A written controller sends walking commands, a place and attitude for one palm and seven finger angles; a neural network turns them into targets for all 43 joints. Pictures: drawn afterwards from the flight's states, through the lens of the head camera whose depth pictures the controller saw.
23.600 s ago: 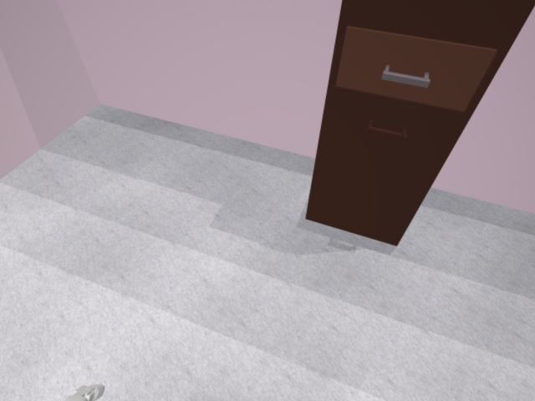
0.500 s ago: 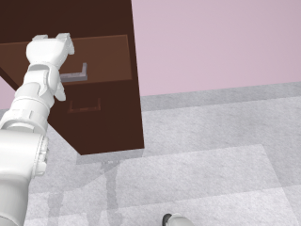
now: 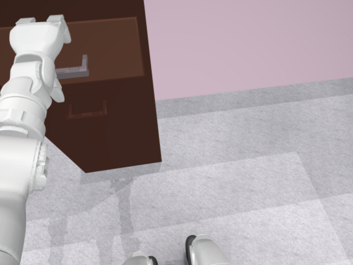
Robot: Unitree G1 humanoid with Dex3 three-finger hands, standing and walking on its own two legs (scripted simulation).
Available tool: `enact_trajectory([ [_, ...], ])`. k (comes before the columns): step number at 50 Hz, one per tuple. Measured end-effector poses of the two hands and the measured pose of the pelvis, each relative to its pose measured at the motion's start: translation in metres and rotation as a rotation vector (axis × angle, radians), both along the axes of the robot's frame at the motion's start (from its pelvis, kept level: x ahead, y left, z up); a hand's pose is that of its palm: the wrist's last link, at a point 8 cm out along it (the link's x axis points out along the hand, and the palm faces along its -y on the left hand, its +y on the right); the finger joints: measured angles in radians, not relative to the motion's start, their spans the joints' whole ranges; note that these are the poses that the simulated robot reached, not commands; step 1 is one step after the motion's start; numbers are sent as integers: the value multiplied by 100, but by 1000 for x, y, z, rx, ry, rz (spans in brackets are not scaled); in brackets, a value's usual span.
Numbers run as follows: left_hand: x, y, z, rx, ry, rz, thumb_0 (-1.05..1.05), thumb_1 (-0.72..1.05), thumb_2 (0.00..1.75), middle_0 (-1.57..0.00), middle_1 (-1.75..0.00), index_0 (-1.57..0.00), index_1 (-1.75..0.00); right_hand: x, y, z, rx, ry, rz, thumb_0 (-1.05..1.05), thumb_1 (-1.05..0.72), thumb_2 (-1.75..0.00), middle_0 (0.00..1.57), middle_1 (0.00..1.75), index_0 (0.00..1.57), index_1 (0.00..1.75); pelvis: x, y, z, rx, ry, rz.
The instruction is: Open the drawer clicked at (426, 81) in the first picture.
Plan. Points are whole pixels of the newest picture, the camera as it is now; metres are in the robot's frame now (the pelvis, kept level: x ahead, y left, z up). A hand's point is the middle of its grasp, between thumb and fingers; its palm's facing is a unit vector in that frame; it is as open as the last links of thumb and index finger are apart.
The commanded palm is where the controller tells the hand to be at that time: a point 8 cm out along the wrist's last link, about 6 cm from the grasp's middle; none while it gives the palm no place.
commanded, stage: lower the fingers behind the handle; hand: left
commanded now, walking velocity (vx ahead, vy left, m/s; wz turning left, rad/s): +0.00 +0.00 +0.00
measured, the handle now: (61, 67) +0.59 +0.22 +0.07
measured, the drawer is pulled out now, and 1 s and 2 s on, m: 0.00 0.00 0.00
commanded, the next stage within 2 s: close the thumb around the handle in 0.88 s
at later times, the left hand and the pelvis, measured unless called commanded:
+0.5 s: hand (52, 62) +0.55 +0.21 +0.12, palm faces +0.03 +0.05 -1.00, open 13.7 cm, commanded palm +0.54 +0.24 +0.09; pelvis -0.01 +0.00 -0.01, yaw +0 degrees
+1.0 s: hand (68, 84) +0.55 +0.21 +0.05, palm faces +0.01 -0.01 -1.00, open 13.4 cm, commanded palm +0.54 +0.24 +0.09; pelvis +0.03 +0.01 +0.00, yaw +1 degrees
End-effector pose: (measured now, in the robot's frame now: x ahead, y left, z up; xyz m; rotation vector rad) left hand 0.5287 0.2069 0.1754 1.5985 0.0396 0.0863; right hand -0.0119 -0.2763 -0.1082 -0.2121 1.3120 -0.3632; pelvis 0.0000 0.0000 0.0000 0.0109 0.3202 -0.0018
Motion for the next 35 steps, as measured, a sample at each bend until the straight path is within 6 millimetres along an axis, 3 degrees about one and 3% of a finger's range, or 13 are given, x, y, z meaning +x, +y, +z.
enact_trajectory([
  [12, 0, 0, -1, 6, -4, -1, 0, -49, 30, -32, -123, -28, -134, 3, 1, -5, -12, -23, 2, 1, -90, -90, 21, 30, 21, 30, -7, 2, -7, 1, 14, -2],
  [25, -1, 1, -4, 21, -3, -3, 0, -49, 30, -32, -124, -28, -135, 20, 1, -9, -12, -40, 14, 1, -90, -90, 21, 30, 21, 30, -5, 2, -9, 1, 22, 2],
  [27, -1, 4, -16, 36, 54, 16, 0, -49, 30, -32, -124, -28, -133, 24, 1, -9, -12, -45, 12, 1, -90, -90, 21, 30, 21, 30, -4, 2, -9, 1, 23, 2],
  [32, -3, 6, -71, -8, 196, -26, 0, -49, 30, -30, -123, -29, -127, 25, 0, -10, -28, -43, 17, 0, -90, -90, 21, 30, 21, 30, 1, 2, -14, -6, 48, -1],
  [35, -1, 8, -80, -51, 109, -95, 0, -49, 30, -30, -122, -30, -124, 21, 0, -14, -34, -5, 29, 0, -90, -90, 21, 30, 21, 30, 7, 2, -19, -12, 78, 2],
])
